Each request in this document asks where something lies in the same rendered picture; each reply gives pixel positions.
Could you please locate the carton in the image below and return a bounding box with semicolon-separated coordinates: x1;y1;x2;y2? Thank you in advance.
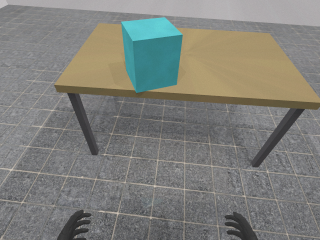
121;17;183;93

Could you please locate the right robot hand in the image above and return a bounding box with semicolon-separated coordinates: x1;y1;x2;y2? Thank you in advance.
224;212;258;240

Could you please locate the left robot hand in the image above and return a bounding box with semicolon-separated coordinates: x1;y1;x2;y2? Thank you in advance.
57;209;91;240

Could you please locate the table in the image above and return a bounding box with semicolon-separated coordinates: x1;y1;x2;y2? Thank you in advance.
54;23;320;168

